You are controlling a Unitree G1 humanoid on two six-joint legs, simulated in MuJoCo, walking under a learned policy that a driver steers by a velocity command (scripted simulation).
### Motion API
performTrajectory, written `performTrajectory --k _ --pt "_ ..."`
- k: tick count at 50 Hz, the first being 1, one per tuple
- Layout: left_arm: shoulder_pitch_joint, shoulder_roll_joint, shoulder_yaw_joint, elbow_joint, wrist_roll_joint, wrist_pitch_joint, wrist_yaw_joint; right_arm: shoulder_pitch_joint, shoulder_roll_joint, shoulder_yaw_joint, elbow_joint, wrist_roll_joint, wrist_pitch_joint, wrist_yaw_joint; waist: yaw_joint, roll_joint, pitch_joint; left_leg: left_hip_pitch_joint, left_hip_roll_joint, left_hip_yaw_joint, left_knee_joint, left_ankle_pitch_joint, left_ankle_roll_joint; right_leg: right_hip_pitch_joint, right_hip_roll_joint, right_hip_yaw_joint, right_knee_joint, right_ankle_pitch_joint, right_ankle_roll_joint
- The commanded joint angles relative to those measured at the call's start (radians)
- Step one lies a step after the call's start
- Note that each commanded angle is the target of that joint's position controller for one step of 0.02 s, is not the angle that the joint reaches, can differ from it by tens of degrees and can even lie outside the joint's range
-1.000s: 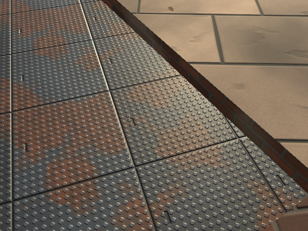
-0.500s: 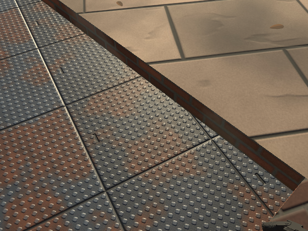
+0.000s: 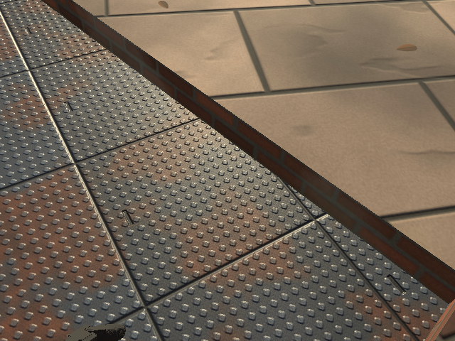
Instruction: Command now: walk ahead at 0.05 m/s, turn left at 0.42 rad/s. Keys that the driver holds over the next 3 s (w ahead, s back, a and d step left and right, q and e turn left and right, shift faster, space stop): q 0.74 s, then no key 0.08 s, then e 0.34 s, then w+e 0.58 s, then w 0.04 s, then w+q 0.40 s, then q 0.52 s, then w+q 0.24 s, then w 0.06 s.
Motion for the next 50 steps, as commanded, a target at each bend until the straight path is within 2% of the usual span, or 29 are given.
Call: performTrajectory --k 1,6,7,8,9,10,11,13,15,17,18,19,20,23,25,27,29,30,31,33,36,37,38,39,41,43,45,47,50 --pt "-0.023 0.01 -0.001 -0.139 0.005 -0.018 -0.01 0.041 -0.194 -0.05 -0.086 0.007 -0.001 -0.032 0.038 0.165 -0.108 0.254 0.25 -0.305 -0.072 0.596 0.269 -0.121 -0.007 0.027 0.043 0.019 0.013" --pt "-0.046 -0.01 -0.019 -0.214 0.017 -0.038 -0.053 -0.095 -0.242 -0.088 -0.193 0.027 0.041 -0.059 0.089 0.266 -0.183 0.192 0.203 -0.224 -0.074 0.825 0.187 0.207 -0.053 0.006 -0.417 0.045 -0.031" --pt "0.02 -0.038 -0.024 -0.198 0.016 -0.034 -0.063 -0.101 -0.275 -0.105 -0.201 0.031 0.058 -0.038 0.108 0.326 -0.168 0.1 0.175 -0.162 -0.168 0.879 0.22 0.353 -0.009 -0.136 -0.531 -0.147 -0.048" --pt "0.047 0.031 -0.002 -0.201 0.01 -0.042 -0.073 -0.145 -0.268 -0.112 -0.247 0.054 0.049 -0.043 0.11 0.306 -0.163 0.077 0.202 -0.241 -0.112 0.82 0.167 0.465 -0.066 0.018 -0.659 0.009 -0.065" --pt "0.13 0.05 0.02 -0.168 0.022 -0.028 -0.076 -0.053 -0.209 -0.11 -0.221 0.053 0.055 -0.024 0.106 0.176 -0.122 0.045 0.101 -0.152 -0.04 0.675 0.163 0.451 -0.04 -0.032 -0.841 0.001 -0.123" --pt "0.188 0.21 0.07 -0.169 0.037 -0.024 -0.075 -0.067 -0.126 -0.097 -0.293 0.043 0.042 0.0 0.106 -0.269 -0.107 -0.229 -0.055 -0.081 0.303 0.266 0.088 0.567 -0.279 0.45 -1.103 0.351 -0.266" --pt "0.257 0.268 0.093 -0.158 0.063 -0.039 -0.066 -0.219 -0.106 -0.091 -0.345 0.028 0.002 0.028 0.159 -0.469 -0.034 -0.491 -0.179 -0.255 0.492 -0.448 0.045 0.557 -0.433 0.839 -1.437 0.766 -0.402" --pt "0.099 0.231 0.1 -0.172 0.077 -0.072 -0.085 -0.218 -0.142 -0.105 -0.316 0.048 -0.023 0.038 0.06 -0.311 0.046 -0.655 -0.185 -0.263 0.858 -0.502 -0.047 0.545 -0.443 0.743 -1.441 0.795 -0.436" --pt "-0.049 0.093 0.072 -0.172 0.039 -0.045 -0.078 -0.124 -0.235 -0.125 -0.249 0.029 0.04 -0.002 -0.012 -0.195 0.055 -0.553 -0.11 -0.125 0.999 -0.249 -0.081 0.403 -0.382 0.444 -1.278 0.581 -0.326" --pt "-0.11 0.081 0.059 -0.165 0.023 -0.013 -0.064 -0.101 -0.24 -0.122 -0.246 0.021 0.093 -0.01 -0.06 -0.052 0.042 -0.411 -0.118 -0.017 1.12 0.025 -0.085 0.263 -0.294 0.211 -1.238 0.357 -0.238" --pt "-0.1 0.09 0.057 -0.16 0.016 -0.011 -0.051 -0.121 -0.223 -0.109 -0.264 0.018 0.101 -0.01 -0.056 -0.03 0.033 -0.403 -0.104 0.001 1.11 0.113 -0.085 0.286 -0.286 0.157 -1.249 0.31 -0.222" --pt "-0.131 0.042 -0.001 -0.1 0.105 -0.048 -0.092 -0.084 -0.11 -0.005 -0.183 -0.068 0.03 0.082 -0.01 -0.12 -0.157 -0.394 -0.135 0.067 1.307 0.349 -0.058 0.243 -0.235 0.085 -1.246 0.187 -0.311" --pt "-0.105 0.047 -0.002 -0.076 0.12 -0.074 -0.107 -0.06 -0.152 -0.03 -0.181 -0.077 -0.003 0.126 -0.017 -0.042 -0.098 -0.405 -0.109 0.026 1.268 0.402 -0.028 0.273 -0.257 0.082 -1.244 0.115 -0.301" --pt "0.161 0.118 0.015 0.047 0.097 -0.13 -0.07 -0.22 -0.19 -0.04 -0.253 -0.053 -0.077 0.133 0.141 -0.041 -0.034 -0.659 0.013 -0.008 0.88 0.383 -0.032 0.636 -0.32 0.108 -1.234 0.032 -0.238" --pt "0.277 0.125 0.021 0.094 0.083 -0.139 -0.048 -0.373 -0.174 -0.026 -0.293 -0.059 -0.075 0.131 0.233 -0.112 -0.035 -0.748 0.073 0.018 0.685 0.312 -0.058 0.8 -0.378 0.202 -1.284 -0.029 -0.255" --pt "0.365 0.112 0.014 0.159 0.061 -0.132 -0.032 -0.445 -0.128 -0.001 -0.314 -0.079 -0.06 0.14 0.263 -0.093 -0.001 -0.653 0.114 0.11 0.345 0.289 -0.063 0.748 -0.391 0.182 -1.307 -0.133 -0.243" --pt "0.34 0.173 0.029 0.193 0.076 -0.13 -0.06 -0.407 -0.119 -0.001 -0.311 -0.092 -0.036 0.151 0.211 -0.095 0.041 -0.368 0.088 0.215 0.2 0.221 -0.026 0.525 -0.402 0.154 -1.415 -0.215 -0.215" --pt "0.207 0.317 0.114 0.137 -0.034 -0.07 -0.027 -0.434 -0.19 -0.061 -0.333 0.134 -0.012 0.134 0.167 -0.065 0.047 -0.196 0.023 0.131 0.205 0.214 -0.049 0.426 -0.351 0.026 -1.276 0.183 -0.204" --pt "0.158 0.306 0.115 0.116 -0.044 -0.047 -0.018 -0.368 -0.168 -0.054 -0.317 0.141 0.006 0.128 0.117 -0.106 -0.01 -0.173 0.0 0.17 0.19 0.284 -0.051 0.464 -0.386 -0.026 -1.255 0.271 -0.194" --pt "0.116 0.233 0.118 0.093 -0.044 -0.03 -0.005 -0.331 -0.149 -0.066 -0.288 0.096 0.044 0.118 0.11 -0.104 0.003 -0.112 0.049 0.137 0.102 0.35 -0.016 0.467 -0.435 -0.038 -1.188 0.235 -0.156" --pt "0.089 0.186 0.121 0.111 -0.026 -0.023 0.004 -0.181 -0.128 -0.095 -0.194 0.079 0.067 0.113 0.02 -0.035 -0.015 0.233 0.051 0.181 -0.092 0.49 0.045 0.361 -0.423 -0.104 -1.009 0.176 -0.101" --pt "0.115 0.139 0.11 0.129 -0.009 -0.021 0.0 -0.064 -0.177 -0.127 -0.134 0.071 0.064 0.103 -0.031 0.046 -0.08 0.41 0.032 0.197 -0.112 0.473 0.071 0.323 -0.357 -0.179 -0.795 0.168 -0.073" --pt "0.138 0.092 0.101 0.144 0.009 -0.013 -0.005 0.046 -0.226 -0.142 -0.093 0.048 0.041 0.096 -0.091 0.176 -0.094 0.6 0.123 0.061 -0.116 0.683 0.134 0.111 -0.234 -0.218 -0.375 -0.21 -0.018" --pt "0.188 0.037 0.083 0.101 0.035 -0.016 -0.021 -0.007 -0.336 -0.134 -0.115 -0.005 0.006 0.098 0.008 0.317 -0.102 0.669 0.247 -0.05 0.149 1.282 0.162 -0.154 -0.189 -0.171 -0.035 -0.331 0.022" --pt "0.15 0.106 0.084 0.012 0.004 -0.032 -0.007 -0.09 -0.372 -0.122 -0.165 0.004 0.005 0.1 0.012 0.217 -0.287 0.591 0.406 -0.229 0.046 1.038 0.327 -0.256 -0.137 -0.028 0.203 -0.174 0.043" --pt "0.104 0.102 0.078 0.035 -0.006 -0.002 0.04 -0.2 -0.252 -0.062 -0.155 0.012 0.013 0.085 0.04 0.092 -0.209 0.394 0.421 -0.276 -0.09 0.414 0.279 -0.267 -0.125 0.04 0.129 0.012 0.028" --pt "0.176 0.094 0.082 0.084 -0.014 0.027 0.041 -0.216 -0.135 0.002 -0.104 0.008 -0.004 0.062 0.078 0.102 -0.152 0.224 0.346 -0.197 -0.066 0.323 0.17 -0.155 -0.078 0.14 0.04 0.166 0.012" --pt "0.212 0.114 0.094 0.097 -0.022 0.033 0.029 -0.179 -0.138 0.014 -0.06 -0.001 -0.015 0.041 0.079 0.125 -0.122 0.171 0.248 -0.093 -0.052 0.232 0.06 -0.138 0.008 0.178 -0.061 0.317 0.0" --pt "0.133 0.064 0.088 0.055 -0.005 0.029 0.009 -0.105 -0.156 0.015 -0.024 -0.017 -0.017 0.005 0.052 0.163 -0.079 0.19 0.267 -0.12 -0.071 0.226 0.024 -0.221 0.061 0.196 -0.026 0.345 0.014"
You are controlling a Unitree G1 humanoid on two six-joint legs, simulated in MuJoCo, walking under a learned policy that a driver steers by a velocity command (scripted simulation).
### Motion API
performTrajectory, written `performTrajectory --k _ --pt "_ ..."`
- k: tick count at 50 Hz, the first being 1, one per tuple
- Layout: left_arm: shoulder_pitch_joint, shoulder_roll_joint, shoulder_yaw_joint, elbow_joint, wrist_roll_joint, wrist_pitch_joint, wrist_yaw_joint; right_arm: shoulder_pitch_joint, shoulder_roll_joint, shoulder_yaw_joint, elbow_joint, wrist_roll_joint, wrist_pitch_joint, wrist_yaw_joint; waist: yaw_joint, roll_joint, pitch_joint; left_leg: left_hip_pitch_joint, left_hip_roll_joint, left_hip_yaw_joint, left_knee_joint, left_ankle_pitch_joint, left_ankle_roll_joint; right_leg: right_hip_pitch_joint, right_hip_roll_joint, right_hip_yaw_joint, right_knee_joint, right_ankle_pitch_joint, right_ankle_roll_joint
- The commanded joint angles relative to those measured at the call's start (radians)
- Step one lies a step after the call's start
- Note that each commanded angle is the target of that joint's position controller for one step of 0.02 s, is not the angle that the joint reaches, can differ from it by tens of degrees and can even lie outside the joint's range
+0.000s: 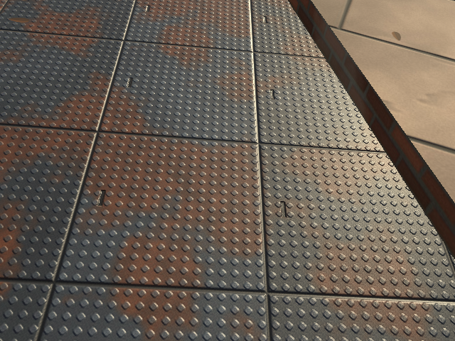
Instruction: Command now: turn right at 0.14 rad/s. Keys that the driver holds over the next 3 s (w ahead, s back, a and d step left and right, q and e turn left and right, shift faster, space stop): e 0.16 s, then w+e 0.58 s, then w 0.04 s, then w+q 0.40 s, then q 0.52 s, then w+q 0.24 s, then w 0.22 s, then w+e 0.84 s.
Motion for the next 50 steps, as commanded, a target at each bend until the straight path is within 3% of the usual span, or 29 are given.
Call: performTrajectory --k 1,3,6,8,10,15,19,24,25,26,27,29,31,33,34,35,36,37,38,39,40,41,42,44,47,50 --pt "-0.004 0.059 0.021 -0.095 0.009 -0.007 -0.011 0.069 -0.156 -0.028 -0.028 -0.014 -0.016 -0.04 -0.008 0.178 -0.066 0.237 0.307 -0.298 -0.168 0.243 -0.063 -0.222 0.03 0.087 0.065 0.061 0.003" --pt "-0.077 0.042 0.013 -0.147 0.015 -0.005 -0.018 0.111 -0.143 -0.028 -0.033 -0.02 -0.018 -0.05 -0.026 0.165 -0.029 0.268 0.321 -0.314 -0.179 0.175 -0.06 -0.314 0.031 0.098 0.093 0.057 0.0" --pt "-0.09 0.012 0.003 -0.193 0.02 0.003 -0.029 0.147 -0.12 -0.026 -0.042 -0.024 -0.021 -0.054 -0.021 0.151 -0.005 0.225 0.309 -0.284 -0.188 0.105 -0.042 -0.321 0.021 0.078 0.142 0.072 0.011" --pt "-0.127 -0.005 -0.006 -0.245 0.023 0.011 -0.033 0.156 -0.092 -0.009 -0.069 -0.021 -0.011 -0.072 -0.021 0.137 0.018 0.18 0.299 -0.24 -0.183 0.087 0.024 -0.31 0.016 0.061 0.098 0.114 0.059" --pt "-0.09 0.007 -0.006 -0.272 0.024 0.011 -0.039 0.189 -0.122 -0.023 -0.08 -0.018 -0.021 -0.071 -0.012 0.146 -0.013 0.199 0.316 -0.257 -0.212 -0.083 0.071 -0.3 -0.012 0.042 0.102 0.126 0.077" --pt "-0.114 0.033 0.003 -0.316 0.009 -0.004 -0.053 0.257 -0.149 -0.065 -0.095 -0.011 -0.05 -0.052 -0.039 0.114 0.016 0.279 0.372 -0.312 -0.263 -0.383 0.119 -0.356 -0.087 0.033 -0.007 0.121 0.068" --pt "-0.147 0.03 0.007 -0.331 -0.006 -0.016 -0.066 0.282 -0.16 -0.091 -0.088 -0.011 -0.064 -0.045 -0.059 0.116 0.059 0.302 0.42 -0.305 -0.297 -0.478 0.13 -0.385 -0.136 0.031 -0.086 0.109 0.05" --pt "-0.159 0.038 0.012 -0.333 -0.014 -0.025 -0.071 0.256 -0.174 -0.111 -0.078 -0.011 -0.08 -0.042 -0.064 0.145 0.104 0.257 0.468 -0.203 -0.312 -0.493 0.101 -0.338 -0.185 0.01 -0.15 0.133 0.034" --pt "-0.158 0.036 0.01 -0.333 -0.014 -0.026 -0.073 0.239 -0.176 -0.112 -0.079 -0.008 -0.079 -0.042 -0.057 0.144 0.107 0.237 0.469 -0.164 -0.317 -0.495 0.086 -0.294 -0.202 0.001 -0.203 0.146 0.029" --pt "-0.16 0.04 0.005 -0.331 -0.011 -0.019 -0.08 0.19 -0.176 -0.113 -0.09 -0.016 -0.075 -0.042 -0.046 0.125 0.126 0.158 0.443 -0.076 -0.33 -0.511 0.059 -0.18 -0.22 -0.029 -0.419 0.22 0.019" --pt "-0.195 0.046 0.004 -0.332 -0.013 -0.019 -0.089 0.174 -0.2 -0.123 -0.1 -0.015 -0.076 -0.04 -0.066 0.134 0.12 0.075 0.441 -0.03 -0.363 -0.515 0.05 -0.006 -0.219 -0.075 -0.565 0.26 0.007" --pt "-0.198 0.057 0.01 -0.31 -0.026 -0.021 -0.11 0.142 -0.255 -0.145 -0.106 -0.001 -0.076 -0.028 -0.073 0.181 0.096 -0.005 0.422 0.092 -0.397 -0.464 0.02 0.293 -0.188 -0.162 -0.803 0.191 -0.018" --pt "-0.194 0.077 0.02 -0.285 -0.036 -0.017 -0.129 0.167 -0.283 -0.16 -0.087 0.01 -0.072 -0.013 -0.077 0.23 0.098 0.062 0.45 0.121 -0.422 -0.415 0.025 0.432 -0.142 -0.231 -0.945 0.034 -0.051" --pt "-0.117 0.118 0.04 -0.228 -0.042 -0.012 -0.136 0.133 -0.273 -0.158 -0.078 0.007 -0.056 0.002 -0.023 0.222 0.123 0.165 0.458 0.137 -0.341 -0.389 0.018 0.506 -0.112 -0.263 -1.133 -0.038 -0.101" --pt "-0.009 0.15 0.062 -0.174 -0.04 -0.014 -0.133 0.131 -0.253 -0.151 -0.067 0.0 -0.048 0.01 0.032 0.18 0.088 0.188 0.429 0.167 -0.188 -0.294 0.001 0.627 -0.081 -0.281 -1.229 -0.039 -0.133" --pt "0.161 0.204 0.098 -0.1 -0.037 -0.019 -0.127 0.139 -0.215 -0.139 -0.062 -0.008 -0.046 0.013 0.112 0.089 0.008 0.142 0.361 0.228 0.104 -0.094 -0.024 0.825 -0.018 -0.298 -1.273 -0.088 -0.156" --pt "0.283 0.259 0.11 -0.06 -0.033 -0.037 -0.127 0.093 -0.156 -0.122 -0.101 -0.018 -0.059 0.004 0.159 -0.082 0.053 -0.202 0.322 0.168 0.552 -0.29 -0.065 0.997 -0.076 -0.041 -1.278 -0.066 -0.188" --pt "0.3 0.345 0.089 -0.076 -0.025 -0.067 -0.125 0.119 -0.048 -0.094 -0.156 -0.038 -0.111 0.02 0.052 -0.365 -0.006 -0.535 0.151 -0.013 1.011 -0.567 -0.107 1.084 -0.248 0.47 -1.328 0.239 -0.252" --pt "0.385 0.408 0.115 -0.063 -0.006 -0.093 -0.14 0.139 -0.109 -0.121 -0.215 0.045 -0.166 0.021 0.108 -0.374 -0.216 -0.666 0.073 -0.198 1.084 -0.449 -0.134 1.218 -0.426 0.943 -1.784 -0.117 -0.402" --pt "0.37 0.319 0.097 -0.018 -0.004 -0.107 -0.154 0.037 -0.154 -0.126 -0.214 0.095 -0.179 0.008 0.09 -0.097 -0.058 -0.81 0.096 -0.187 1.059 -0.269 -0.117 1.181 -0.463 0.913 -1.792 -0.259 -0.415" --pt "0.271 0.267 0.08 -0.005 -0.011 -0.106 -0.156 -0.051 -0.132 -0.113 -0.227 0.069 -0.168 -0.007 0.049 -0.056 0.044 -0.864 0.144 -0.147 1.005 -0.13 -0.102 1.048 -0.45 0.713 -1.68 -0.164 -0.361" --pt "0.173 0.185 0.055 -0.015 0.005 -0.104 -0.16 -0.027 -0.135 -0.11 -0.192 0.028 -0.142 -0.017 0.006 -0.04 0.045 -0.756 0.182 -0.127 0.971 -0.033 -0.1 0.886 -0.388 0.517 -1.585 -0.035 -0.301" --pt "0.097 0.139 0.043 -0.019 0.023 -0.103 -0.153 0.07 -0.14 -0.119 -0.155 0.016 -0.116 -0.011 -0.056 -0.068 0.009 -0.635 0.209 -0.127 0.918 0.062 -0.096 0.768 -0.33 0.347 -1.532 0.041 -0.246" --pt "0.109 0.118 0.039 0.007 0.038 -0.114 -0.131 0.141 -0.116 -0.12 -0.117 0.025 -0.085 0.02 -0.074 -0.07 -0.043 -0.52 0.195 -0.116 0.885 0.175 -0.088 0.684 -0.257 0.182 -1.529 0.174 -0.172" --pt "0.216 0.139 0.039 0.06 0.035 -0.125 -0.092 0.0 -0.07 -0.097 -0.16 0.021 -0.083 0.03 -0.024 0.013 -0.02 -0.583 0.144 -0.158 0.734 0.299 -0.083 0.717 -0.245 0.075 -1.543 0.346 -0.161" --pt "0.279 0.141 0.037 0.089 0.02 -0.131 -0.058 -0.151 -0.079 -0.092 -0.22 0.027 -0.098 0.035 0.026 -0.005 -0.003 -0.532 0.071 -0.145 0.399 0.442 -0.085 0.785 -0.236 -0.034 -1.598 0.498 -0.113"
Over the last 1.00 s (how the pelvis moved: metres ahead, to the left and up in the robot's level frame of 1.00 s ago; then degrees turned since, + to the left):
-0.05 0.04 -0.01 28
